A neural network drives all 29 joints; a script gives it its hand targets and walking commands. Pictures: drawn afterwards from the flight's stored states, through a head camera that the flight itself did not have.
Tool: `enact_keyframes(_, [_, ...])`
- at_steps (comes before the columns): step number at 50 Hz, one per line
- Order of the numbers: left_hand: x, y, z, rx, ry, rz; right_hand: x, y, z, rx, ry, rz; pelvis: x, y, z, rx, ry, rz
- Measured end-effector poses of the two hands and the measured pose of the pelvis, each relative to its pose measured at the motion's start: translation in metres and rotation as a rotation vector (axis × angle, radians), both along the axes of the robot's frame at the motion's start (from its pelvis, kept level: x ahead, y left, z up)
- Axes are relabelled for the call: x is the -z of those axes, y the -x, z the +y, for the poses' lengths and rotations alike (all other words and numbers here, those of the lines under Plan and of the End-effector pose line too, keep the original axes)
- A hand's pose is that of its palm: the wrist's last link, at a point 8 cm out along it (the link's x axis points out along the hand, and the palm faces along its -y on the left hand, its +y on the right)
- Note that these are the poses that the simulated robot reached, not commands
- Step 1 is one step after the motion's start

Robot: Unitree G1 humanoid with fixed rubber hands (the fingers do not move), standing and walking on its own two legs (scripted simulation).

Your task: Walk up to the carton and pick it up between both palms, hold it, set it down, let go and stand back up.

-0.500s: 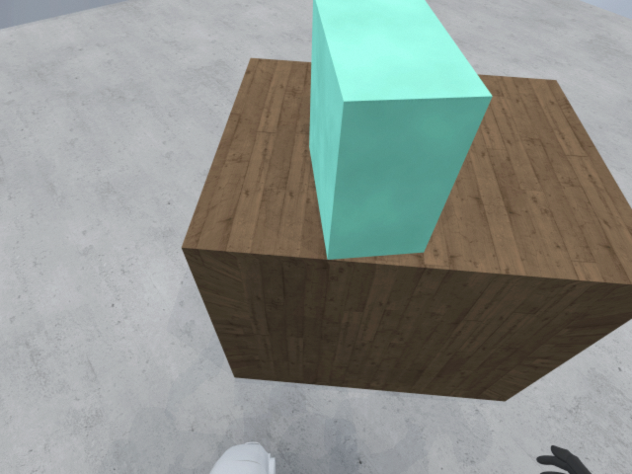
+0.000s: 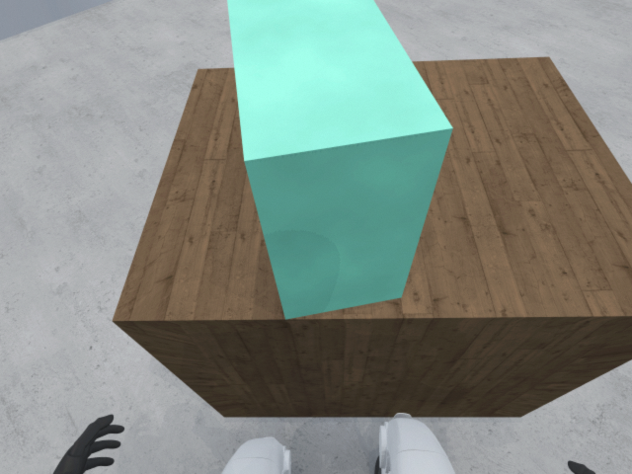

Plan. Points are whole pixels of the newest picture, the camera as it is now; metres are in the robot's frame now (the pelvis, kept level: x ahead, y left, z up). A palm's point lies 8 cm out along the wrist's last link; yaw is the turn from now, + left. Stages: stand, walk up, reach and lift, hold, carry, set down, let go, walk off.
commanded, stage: walk up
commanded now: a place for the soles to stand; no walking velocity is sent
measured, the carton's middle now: (321, 159) +0.47 +0.01 +0.11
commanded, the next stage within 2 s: none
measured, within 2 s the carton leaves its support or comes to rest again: neither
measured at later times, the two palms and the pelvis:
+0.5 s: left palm out of the picture +0.10 +0.36 -0.09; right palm out of the picture +0.09 -0.29 -0.09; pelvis -0.01 +0.03 +0.01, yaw +1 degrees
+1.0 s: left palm out of the picture +0.05 +0.34 -0.06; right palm out of the picture +0.09 -0.27 -0.05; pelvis -0.02 +0.03 +0.05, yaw +0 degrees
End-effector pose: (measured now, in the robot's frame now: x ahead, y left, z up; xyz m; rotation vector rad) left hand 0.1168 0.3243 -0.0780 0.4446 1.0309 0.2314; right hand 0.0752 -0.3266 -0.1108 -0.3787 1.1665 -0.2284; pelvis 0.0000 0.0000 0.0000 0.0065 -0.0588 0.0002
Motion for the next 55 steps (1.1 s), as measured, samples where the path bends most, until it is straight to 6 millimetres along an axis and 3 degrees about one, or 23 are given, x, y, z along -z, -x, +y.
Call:
enact_keyframes(8, [0.005,-0.008,0.008,-0.025,0.008,0.036,-0.004,-0.011,0.015,0.003,-0.018,0.032,-0.005,-0.008,0.007,-0.003,-0.002,0.022])
enact_keyframes(13, [0.011,-0.005,0.026,-0.032,0.002,0.028,-0.011,-0.023,0.019,-0.005,0.019,-0.009,-0.001,-0.004,0.021,-0.018,-0.011,0.016])
enact_keyframes(17, [0.013,-0.001,0.038,-0.045,0.004,0.038,-0.019,-0.020,0.028,-0.019,0.037,-0.023,-0.002,0.000,0.034,-0.007,0.004,0.009])
enact_keyframes(22, [0.014,0.002,0.044,-0.058,0.015,0.026,-0.025,-0.012,0.035,-0.025,0.042,-0.010,-0.006,0.005,0.033,-0.011,0.014,0.010])
enact_keyframes(31, [0.012,0.041,0.031,-0.066,0.066,0.100,-0.036,-0.019,0.051,-0.030,0.006,-0.058,-0.021,0.013,0.035,-0.011,0.008,-0.009])
enact_keyframes(40, [0.000,0.062,0.024,-0.087,0.101,0.114,-0.051,-0.019,0.058,-0.050,-0.019,-0.076,-0.037,0.020,0.032,-0.006,0.025,-0.019])
enact_keyframes(48, [-0.013,0.072,0.014,-0.093,0.116,0.144,-0.060,-0.018,0.055,-0.042,-0.041,-0.058,-0.052,0.020,0.029,-0.006,0.016,-0.007])
enact_keyframes(55, [-0.022,0.064,0.008,-0.085,0.115,0.146,-0.060,-0.012,0.052,-0.022,-0.058,-0.030,-0.059,0.017,0.026,-0.006,0.008,-0.003])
